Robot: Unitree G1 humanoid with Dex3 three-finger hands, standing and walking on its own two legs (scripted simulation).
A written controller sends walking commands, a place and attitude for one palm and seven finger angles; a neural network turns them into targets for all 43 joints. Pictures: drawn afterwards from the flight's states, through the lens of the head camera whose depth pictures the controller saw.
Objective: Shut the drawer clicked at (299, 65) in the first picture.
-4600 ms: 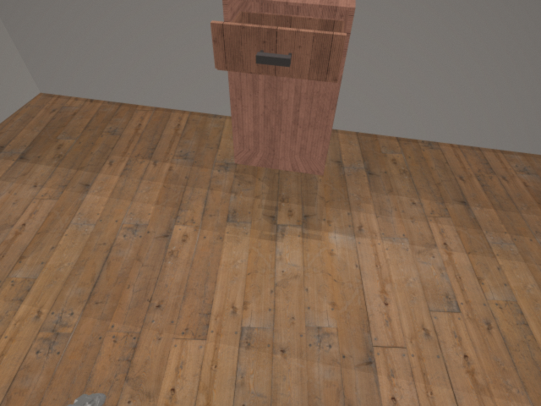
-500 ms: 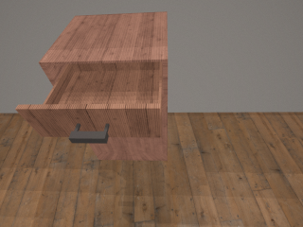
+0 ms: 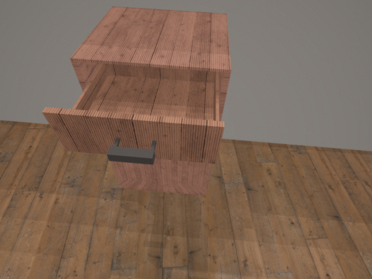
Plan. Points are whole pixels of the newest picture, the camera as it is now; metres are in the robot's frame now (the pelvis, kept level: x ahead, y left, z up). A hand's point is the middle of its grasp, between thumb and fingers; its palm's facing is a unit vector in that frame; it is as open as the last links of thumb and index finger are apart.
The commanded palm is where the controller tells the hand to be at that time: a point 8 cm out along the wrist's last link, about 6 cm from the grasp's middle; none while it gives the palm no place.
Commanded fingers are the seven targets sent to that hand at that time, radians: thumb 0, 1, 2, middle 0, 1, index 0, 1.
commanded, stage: come to a stop and stand still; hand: left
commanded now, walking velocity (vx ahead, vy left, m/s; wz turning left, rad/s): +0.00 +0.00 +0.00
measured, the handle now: (133, 148) +0.43 +0.18 +0.00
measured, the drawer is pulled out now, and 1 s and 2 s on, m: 0.23 0.23 0.23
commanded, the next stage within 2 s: look again from close up in 0.82 s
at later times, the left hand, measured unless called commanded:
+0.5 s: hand out of the picture +0.08 +0.21 -0.16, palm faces -0.05 -0.97 -0.22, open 7.4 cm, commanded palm none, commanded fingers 0.00 0.90 0.90 -0.20 -0.30 -0.20 -0.30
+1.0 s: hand out of the picture +0.07 +0.20 -0.16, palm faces -0.02 -0.98 -0.22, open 7.3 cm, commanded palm none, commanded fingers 0.00 0.90 0.90 -0.20 -0.30 -0.20 -0.30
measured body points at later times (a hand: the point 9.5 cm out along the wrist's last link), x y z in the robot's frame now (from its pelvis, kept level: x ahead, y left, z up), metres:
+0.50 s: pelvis +0.03 +0.04 +0.01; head +0.06 +0.04 +0.46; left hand +0.09 +0.27 -0.15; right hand +0.02 -0.19 -0.15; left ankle -0.05 +0.11 -0.72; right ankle +0.07 -0.12 -0.72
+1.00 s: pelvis +0.04 +0.02 +0.01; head +0.06 +0.02 +0.46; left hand +0.07 +0.25 -0.14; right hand +0.04 -0.20 -0.15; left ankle -0.05 +0.11 -0.72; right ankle +0.06 -0.12 -0.72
